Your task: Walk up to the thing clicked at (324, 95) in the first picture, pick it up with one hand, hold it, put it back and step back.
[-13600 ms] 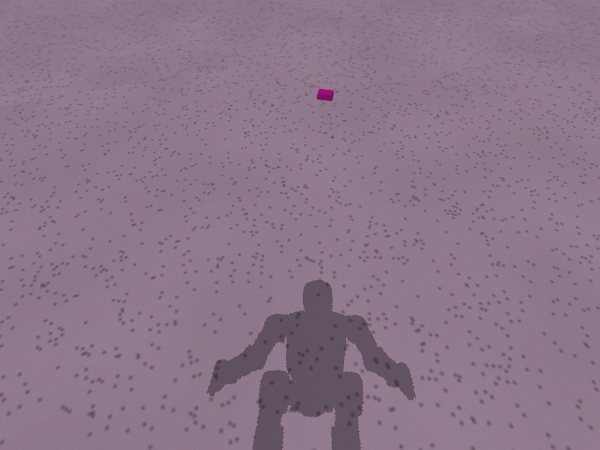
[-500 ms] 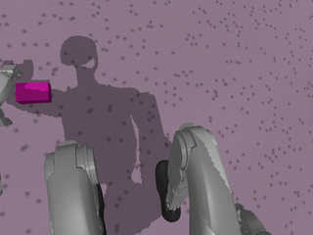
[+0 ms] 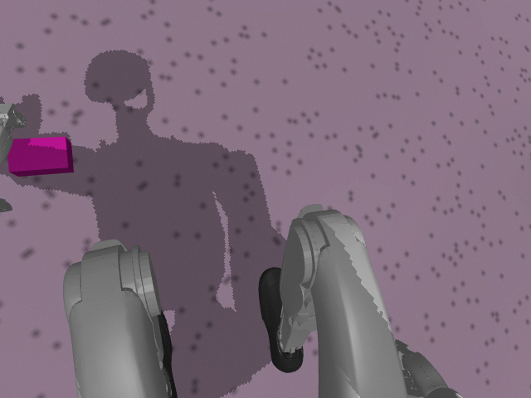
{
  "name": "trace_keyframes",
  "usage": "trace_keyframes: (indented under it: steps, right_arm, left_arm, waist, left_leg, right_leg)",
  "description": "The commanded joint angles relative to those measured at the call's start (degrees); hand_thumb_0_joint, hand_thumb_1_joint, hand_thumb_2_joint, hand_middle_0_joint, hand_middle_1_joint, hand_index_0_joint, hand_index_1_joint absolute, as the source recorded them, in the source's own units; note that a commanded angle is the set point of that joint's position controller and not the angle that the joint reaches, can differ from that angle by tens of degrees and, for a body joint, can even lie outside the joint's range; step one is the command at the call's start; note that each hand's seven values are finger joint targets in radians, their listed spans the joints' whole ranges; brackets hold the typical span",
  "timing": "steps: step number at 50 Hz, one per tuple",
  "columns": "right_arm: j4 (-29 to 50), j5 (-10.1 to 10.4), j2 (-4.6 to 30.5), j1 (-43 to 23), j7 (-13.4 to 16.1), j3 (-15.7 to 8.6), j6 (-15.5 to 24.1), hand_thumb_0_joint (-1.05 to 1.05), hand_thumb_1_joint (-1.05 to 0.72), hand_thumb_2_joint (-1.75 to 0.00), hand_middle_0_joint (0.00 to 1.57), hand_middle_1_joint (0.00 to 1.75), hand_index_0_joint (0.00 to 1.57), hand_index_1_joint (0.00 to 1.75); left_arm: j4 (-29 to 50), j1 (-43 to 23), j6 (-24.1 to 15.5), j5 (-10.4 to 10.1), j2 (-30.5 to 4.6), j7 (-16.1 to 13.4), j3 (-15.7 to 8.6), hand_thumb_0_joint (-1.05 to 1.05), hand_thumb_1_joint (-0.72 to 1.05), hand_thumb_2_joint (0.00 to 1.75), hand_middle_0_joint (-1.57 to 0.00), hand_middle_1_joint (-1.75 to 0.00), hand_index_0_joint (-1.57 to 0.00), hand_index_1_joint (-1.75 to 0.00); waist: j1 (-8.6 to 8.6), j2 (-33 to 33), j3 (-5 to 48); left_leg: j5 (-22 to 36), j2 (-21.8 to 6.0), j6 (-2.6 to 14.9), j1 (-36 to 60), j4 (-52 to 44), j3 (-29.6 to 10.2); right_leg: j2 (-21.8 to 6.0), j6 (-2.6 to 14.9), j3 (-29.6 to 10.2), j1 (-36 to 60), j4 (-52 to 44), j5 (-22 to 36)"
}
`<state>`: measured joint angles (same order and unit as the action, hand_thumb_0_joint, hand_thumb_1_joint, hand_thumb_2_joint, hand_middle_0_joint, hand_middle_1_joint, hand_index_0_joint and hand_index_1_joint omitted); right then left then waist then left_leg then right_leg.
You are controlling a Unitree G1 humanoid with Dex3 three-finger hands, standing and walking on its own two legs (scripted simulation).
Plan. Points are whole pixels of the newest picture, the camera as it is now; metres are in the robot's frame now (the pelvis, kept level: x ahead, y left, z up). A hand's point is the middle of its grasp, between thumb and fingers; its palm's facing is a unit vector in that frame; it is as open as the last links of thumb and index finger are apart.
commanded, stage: rise first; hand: left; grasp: from above
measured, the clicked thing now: (41, 156) +0.49 +0.30 -0.30
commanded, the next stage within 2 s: approach in 1.40 s
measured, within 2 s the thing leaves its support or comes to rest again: neither
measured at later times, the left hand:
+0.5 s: hand out of the picture +0.44 +0.34 -0.19, palm faces -0.47 -0.08 -0.88, open 13.8 cm
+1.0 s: hand out of the picture +0.44 +0.34 -0.18, palm faces -0.48 -0.06 -0.88, open 14.0 cm
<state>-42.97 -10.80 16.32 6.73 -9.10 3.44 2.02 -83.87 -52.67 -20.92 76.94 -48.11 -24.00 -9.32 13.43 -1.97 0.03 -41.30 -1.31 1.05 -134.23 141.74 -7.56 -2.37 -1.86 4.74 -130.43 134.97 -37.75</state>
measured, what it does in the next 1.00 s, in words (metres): stands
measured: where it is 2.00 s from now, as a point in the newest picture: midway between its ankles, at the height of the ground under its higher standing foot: (222, 357)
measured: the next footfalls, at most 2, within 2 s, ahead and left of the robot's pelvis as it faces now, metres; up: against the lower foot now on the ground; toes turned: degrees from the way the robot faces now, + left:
none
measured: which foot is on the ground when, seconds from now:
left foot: down 0.00-1.00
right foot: down 0.00-1.00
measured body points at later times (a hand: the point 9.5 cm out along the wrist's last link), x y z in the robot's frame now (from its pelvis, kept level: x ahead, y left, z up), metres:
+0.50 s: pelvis +0.00 +0.00 -0.01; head +0.25 +0.09 +0.36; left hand +0.46 +0.34 -0.14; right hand +0.05 -0.28 -0.10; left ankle +0.07 +0.12 -0.28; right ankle +0.11 -0.13 -0.28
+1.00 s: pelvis -0.01 +0.00 +0.00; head +0.23 +0.10 +0.37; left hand +0.46 +0.34 -0.13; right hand +0.05 -0.27 -0.09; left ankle +0.07 +0.12 -0.28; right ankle +0.11 -0.13 -0.28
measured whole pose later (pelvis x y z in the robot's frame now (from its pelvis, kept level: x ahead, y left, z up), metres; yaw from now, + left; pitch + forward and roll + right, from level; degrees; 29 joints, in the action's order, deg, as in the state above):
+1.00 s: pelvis -0.01 +0.00 +0.00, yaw -1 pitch +32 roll -10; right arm -41.8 -10.6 16.4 7.6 -9.5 6.4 2.8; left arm -86.8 -54.9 -20.2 78.2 -51.4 -23.1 -7.9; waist 15.2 -2.4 0.2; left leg -40.1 -1.1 1.8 -134.7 142.2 -8.1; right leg -2.1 -2.6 5.2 -129.9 134.5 -36.6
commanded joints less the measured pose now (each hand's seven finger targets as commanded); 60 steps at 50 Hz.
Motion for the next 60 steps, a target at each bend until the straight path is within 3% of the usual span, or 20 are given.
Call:
trace_keyframes:
  steps: [1, 7, 11, 17, 21, 26, 28, 30, 32, 40, 47, 48, 49, 50, 51, 52, 55, 56, 59, 60]
  right_arm:
    - [0.2, -0.5, 15.1, 11.7, 0.6, -4.5, 0.1, 0.0, -0.91, -0.9, 0.2, 0.3, 0.2, 0.3]
    - [-0.3, -1.2, 15.3, 11.8, 0.5, -3.7, 0.4, 0.0, -0.91, -0.9, 0.2, 0.3, 0.2, 0.3]
    - [-0.1, -1.2, 15.6, 11.3, 0.6, -3.3, 0.6, 0.0, -0.91, -0.9, 0.2, 0.3, 0.2, 0.3]
    - [0.2, -1.4, 16.1, 12.1, 0.4, -3.3, 0.5, 0.0, -0.91, -0.9, 0.2, 0.3, 0.2, 0.3]
    - [0.0, -1.3, 15.6, 11.5, 0.3, -2.7, 0.4, 0.0, -0.91, -0.9, 0.2, 0.3, 0.2, 0.3]
    - [1.1, -1.4, 16.0, 11.5, 0.3, -2.4, 0.5, 0.0, -0.9, -0.9, 0.2, 0.3, 0.2, 0.3]
    - [1.1, -1.2, 16.1, 11.8, 0.2, -2.3, 0.6, 0.0, -0.91, -0.9, 0.2, 0.3, 0.2, 0.3]
    - [1.3, -1.3, 16.3, 11.8, 0.4, -2.6, 0.4, 0.0, -0.91, -0.9, 0.2, 0.3, 0.2, 0.3]
    - [1.0, -1.0, 15.8, 11.9, 0.3, -2.6, 0.4, 0.0, -0.91, -0.9, 0.2, 0.3, 0.2, 0.3]
    - [1.0, -0.5, 15.9, 11.6, 0.3, -2.4, 0.6, 0.0, -0.91, -0.9, 0.2, 0.3, 0.2, 0.3]
    - [1.1, 0.0, 15.9, 11.6, 0.3, -2.4, 1.0, 0.0, -0.9, -0.9, 0.2, 0.3, 0.2, 0.3]
    - [1.1, 0.1, 15.9, 11.7, 0.3, -2.1, 1.1, 0.0, -0.9, -0.9, 0.2, 0.3, 0.2, 0.3]
    - [1.8, 0.2, 16.5, 12.0, 0.5, -2.5, 1.1, 0.0, -0.9, -0.9, 0.2, 0.3, 0.2, 0.3]
    - [2.3, 0.2, 16.2, 11.5, 0.4, -2.1, 1.2, 0.0, -0.9, -0.9, 0.2, 0.3, 0.2, 0.3]
    - [2.0, -0.1, 16.2, 12.0, 0.4, -2.2, 1.0, 0.0, -0.91, -0.9, 0.2, 0.3, 0.2, 0.3]
    - [2.4, 0.0, 16.1, 11.6, 0.4, -2.0, 1.3, 0.0, -0.91, -0.9, 0.2, 0.3, 0.2, 0.3]
    - [2.0, -0.3, 16.0, 12.5, 0.3, -2.1, 1.0, 0.0, -0.9, -0.9, 0.2, 0.3, 0.2, 0.3]
    - [2.5, 0.0, 15.7, 11.7, 0.3, -2.0, 1.2, 0.0, -0.91, -0.9, 0.2, 0.3, 0.2, 0.3]
    - [2.5, -0.3, 16.1, 12.3, 0.3, -2.2, 1.1, 0.0, -0.9, -0.9, 0.2, 0.3, 0.2, 0.3]
    - [2.2, -0.1, 16.2, 12.7, 0.4, -2.6, 0.8, 0.0, -0.9, -0.9, 0.2, 0.3, 0.2, 0.3]
  left_arm:
    - [7.0, -15.6, -0.5, -0.3, -17.4, -2.7, -2.4, 0.0, -0.43, 0.93, -0.17, -0.87, -0.17, -0.88]
    - [4.0, -17.1, -0.1, 0.2, -17.6, -3.5, -2.0, 0.0, -0.46, 0.96, -0.15, -0.9, -0.14, -0.91]
    - [4.0, -16.8, -0.1, 0.3, -18.9, -3.5, -2.0, 0.0, -0.48, 0.97, -0.14, -0.9, -0.13, -0.91]
    - [5.9, -17.4, 0.3, 0.2, -19.7, -3.1, -2.6, 0.0, -0.49, 0.97, -0.12, -0.93, -0.11, -0.94]
    - [3.3, -17.0, 0.4, -0.2, -18.5, -2.5, -1.1, 0.0, -0.49, 0.97, -0.13, -0.92, -0.12, -0.93]
    - [4.1, -15.2, -0.2, 0.0, -20.0, -1.8, -2.0, 0.0, -0.49, 0.98, -0.13, -0.92, -0.12, -0.93]
    - [5.1, -17.2, -0.7, -0.1, -19.5, -1.7, -1.4, 0.0, -0.51, 0.99, -0.11, -0.94, -0.1, -0.95]
    - [7.5, -16.6, -1.0, 0.5, -22.2, -2.0, -3.2, 0.0, -0.5, 0.99, -0.12, -0.93, -0.11, -0.94]
    - [8.9, -17.1, -1.1, -0.2, -19.7, -2.1, -1.9, 0.0, -0.48, 0.96, -0.13, -0.93, -0.12, -0.93]
    - [6.3, -17.8, 0.4, 0.7, -18.8, -2.2, -0.5, 0.0, -0.54, 1.02, -0.1, -0.95, -0.08, -0.97]
    - [4.3, -18.6, 0.9, -0.2, -16.4, -1.1, 1.1, 0.0, -0.52, 1.0, -0.11, -0.95, -0.1, -0.96]
    - [3.8, -18.4, 0.9, -0.2, -17.8, -1.0, 0.8, 0.0, -0.52, 1.0, -0.11, -0.95, -0.09, -0.96]
    - [4.6, -18.0, 0.9, -0.2, -21.7, -1.2, -2.4, 0.0, -0.51, 1.0, -0.11, -0.95, -0.1, -0.96]
    - [4.3, -17.6, 0.9, 0.3, -20.1, -0.7, -0.7, 0.0, -0.52, 1.01, -0.11, -0.94, -0.1, -0.96]
    - [4.8, -18.1, 0.4, -0.1, -21.2, -1.0, -2.1, 0.0, -0.51, 0.99, -0.13, -0.93, -0.11, -0.94]
    - [4.4, -18.0, 0.4, 0.4, -20.1, -0.7, -1.1, 0.0, -0.5, 0.98, -0.13, -0.92, -0.12, -0.94]
    - [5.3, -16.8, -0.2, 0.0, -21.0, -0.6, -2.4, 0.0, -0.5, 0.99, -0.14, -0.92, -0.12, -0.93]
    - [6.4, -17.9, -0.4, -0.6, -18.4, -0.3, -0.2, 0.0, -0.48, 0.97, -0.14, -0.92, -0.13, -0.93]
    - [7.6, -17.8, -0.6, -0.5, -20.4, -0.3, -1.3, 0.0, -0.49, 0.97, -0.13, -0.93, -0.12, -0.94]
    - [8.2, -16.4, -0.6, -0.1, -22.6, -0.5, -3.1, 0.0, -0.5, 0.98, -0.13, -0.93, -0.12, -0.94]
  waist:
    - [0.34, 18.6, 39.0]
    - [1.85, 18.1, 37.5]
    - [1.13, 19.4, 36.9]
    - [1.55, 21.7, 40.1]
    - [1.96, 20.4, 35.6]
    - [1.32, 20.1, 36.9]
    - [2.29, 20.6, 36.5]
    - [1.27, 21.9, 39.1]
    - [1.56, 23.2, 39.2]
    - [1.79, 21.8, 36.6]
    - [2.85, 20.3, 34.2]
    - [2.74, 20.2, 33.1]
    - [2.19, 19.4, 35.1]
    - [2.05, 19.6, 34.7]
    - [2.23, 19.8, 35.4]
    - [2.45, 19.4, 34.7]
    - [2.32, 20.1, 37.0]
    - [2.13, 20.7, 37.0]
    - [2.08, 22.2, 37.8]
    - [1.21, 22.2, 39.3]
  left_leg:
    - [12.8, 2.1, 0.59, 29.7, -14.6, 4.5]
    - [12.8, 2.0, 0.74, 29.2, -13.8, 4.3]
    - [10.9, 2.0, 0.56, 29.0, -14.9, 3.9]
    - [16.0, 1.7, 0.21, 32.4, -14.4, 3.4]
    - [12.1, 1.8, 0.49, 28.3, -14.3, 3.7]
    - [13.0, 1.9, 0.43, 29.2, -14.2, 3.8]
    - [13.8, 1.8, 0.28, 29.7, -14.1, 3.3]
    - [14.1, 1.7, 0.26, 30.8, -14.0, 3.6]
    - [14.6, 1.6, -0.06, 32.6, -14.6, 3.2]
    - [11.2, 1.7, 0.18, 30.0, -15.7, 3.3]
    - [9.4, 1.8, 0.25, 29.1, -16.5, 2.7]
    - [9.2, 1.8, 0.42, 28.2, -16.0, 2.9]
    - [10.3, 1.8, 0.55, 28.4, -15.6, 3.1]
    - [10.2, 2.0, 0.46, 28.3, -15.3, 3.7]
    - [10.0, 2.0, 0.55, 27.6, -15.4, 3.7]
    - [10.3, 2.0, 0.53, 28.1, -15.0, 3.7]
    - [12.0, 2.0, 0.44, 29.1, -14.7, 3.9]
    - [11.6, 1.9, 0.23, 29.3, -15.1, 3.7]
    - [12.0, 1.8, 0.15, 30.3, -15.1, 3.6]
    - [12.9, 1.8, 0.12, 30.5, -14.8, 3.9]
  right_leg:
    - [3.1, 3.25, 4.4, 18.1, -11.9, 11.1]
    - [3.3, 3.1, 4.6, 17.4, -11.7, 11.6]
    - [3.3, 3.27, 5.1, 16.3, -11.5, 9.7]
    - [3.3, 3.01, 5.5, 17.2, -10.4, 13.9]
    - [3.3, 3.24, 5.2, 16.2, -11.2, 11.1]
    - [3.3, 3.14, 5.3, 17.8, -11.1, 11.8]
    - [3.2, 3.13, 5.4, 17.2, -10.7, 12.5]
    - [3.4, 3.21, 5.3, 18.5, -11.0, 12.8]
    - [3.3, 3.14, 5.5, 17.3, -10.5, 13.0]
    - [3.4, 3.51, 5.6, 15.2, -11.5, 10.5]
    - [3.2, 3.22, 5.7, 14.2, -11.8, 9.3]
    - [3.1, 3.18, 5.5, 14.2, -11.8, 9.2]
    - [3.0, 3.16, 5.3, 16.0, -12.0, 10.1]
    - [3.1, 3.32, 4.9, 15.9, -11.7, 9.8]
    - [3.2, 3.24, 5.1, 17.2, -12.1, 9.6]
    - [3.1, 3.27, 4.9, 16.5, -11.9, 9.9]
    - [3.3, 3.17, 5.0, 18.5, -11.9, 11.3]
    - [3.3, 3.37, 5.0, 17.6, -11.8, 10.8]
    - [3.3, 3.31, 5.3, 17.8, -11.9, 11.2]
    - [3.3, 3.33, 5.1, 19.0, -11.8, 11.9]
